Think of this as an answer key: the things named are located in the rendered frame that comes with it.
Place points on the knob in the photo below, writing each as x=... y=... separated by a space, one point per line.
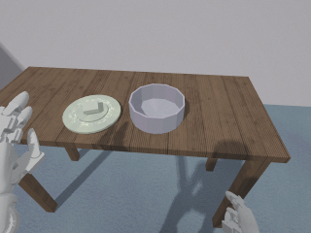
x=90 y=107

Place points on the robot right hand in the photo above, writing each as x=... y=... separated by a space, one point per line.
x=243 y=220

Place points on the table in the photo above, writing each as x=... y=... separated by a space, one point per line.
x=223 y=118

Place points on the pot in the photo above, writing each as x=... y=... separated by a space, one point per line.
x=157 y=108

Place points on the robot left hand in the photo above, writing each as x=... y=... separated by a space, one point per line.
x=12 y=120

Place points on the lid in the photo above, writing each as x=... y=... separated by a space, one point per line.
x=75 y=120

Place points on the left robot forearm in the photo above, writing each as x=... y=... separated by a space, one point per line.
x=9 y=216

